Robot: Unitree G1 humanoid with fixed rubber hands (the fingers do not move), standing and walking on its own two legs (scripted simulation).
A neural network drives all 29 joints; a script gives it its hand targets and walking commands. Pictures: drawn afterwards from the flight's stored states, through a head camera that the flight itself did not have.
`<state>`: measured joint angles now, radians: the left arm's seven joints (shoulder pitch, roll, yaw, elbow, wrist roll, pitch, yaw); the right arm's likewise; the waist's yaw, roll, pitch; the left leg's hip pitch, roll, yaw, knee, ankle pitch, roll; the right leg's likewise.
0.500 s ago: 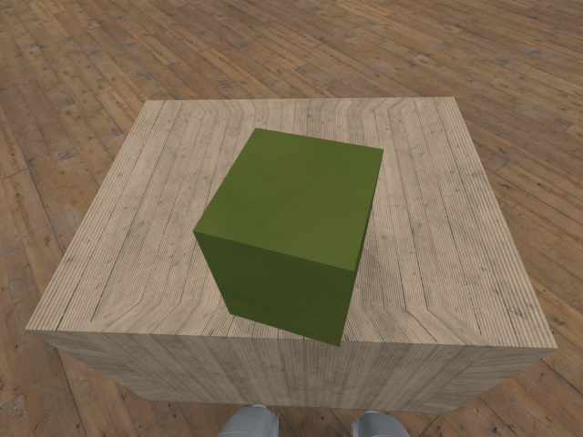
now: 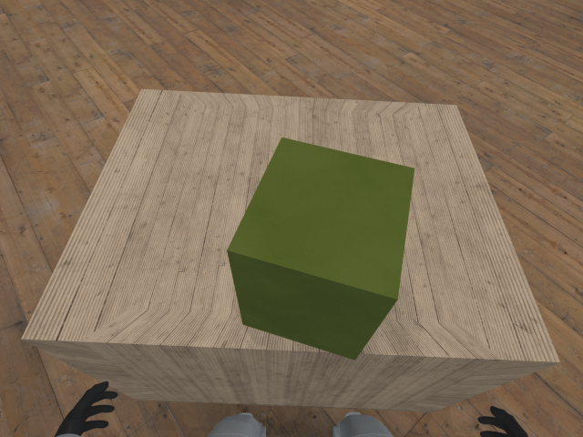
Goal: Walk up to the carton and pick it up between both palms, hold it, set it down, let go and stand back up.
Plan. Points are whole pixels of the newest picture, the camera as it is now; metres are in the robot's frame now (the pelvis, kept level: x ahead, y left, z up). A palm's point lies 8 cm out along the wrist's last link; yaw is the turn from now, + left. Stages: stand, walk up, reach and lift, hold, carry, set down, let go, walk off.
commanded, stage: walk up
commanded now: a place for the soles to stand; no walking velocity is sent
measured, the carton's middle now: (320, 254) +0.38 -0.03 -0.01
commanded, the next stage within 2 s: stand in 1.26 s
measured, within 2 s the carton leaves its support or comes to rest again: neither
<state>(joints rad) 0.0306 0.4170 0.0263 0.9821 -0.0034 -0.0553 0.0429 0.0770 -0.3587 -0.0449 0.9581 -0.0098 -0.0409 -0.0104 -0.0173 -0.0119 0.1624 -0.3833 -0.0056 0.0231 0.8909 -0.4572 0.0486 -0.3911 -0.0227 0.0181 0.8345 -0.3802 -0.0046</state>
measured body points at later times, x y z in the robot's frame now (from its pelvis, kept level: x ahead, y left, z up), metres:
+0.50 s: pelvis +0.00 -0.03 +0.04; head +0.02 -0.03 +0.49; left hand +0.09 +0.27 -0.09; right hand +0.13 -0.33 -0.08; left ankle +0.01 +0.09 -0.70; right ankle +0.03 -0.16 -0.70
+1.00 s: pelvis +0.00 -0.05 +0.05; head +0.03 -0.05 +0.50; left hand +0.15 +0.24 -0.08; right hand +0.05 -0.35 -0.09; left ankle +0.01 +0.09 -0.70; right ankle +0.03 -0.16 -0.70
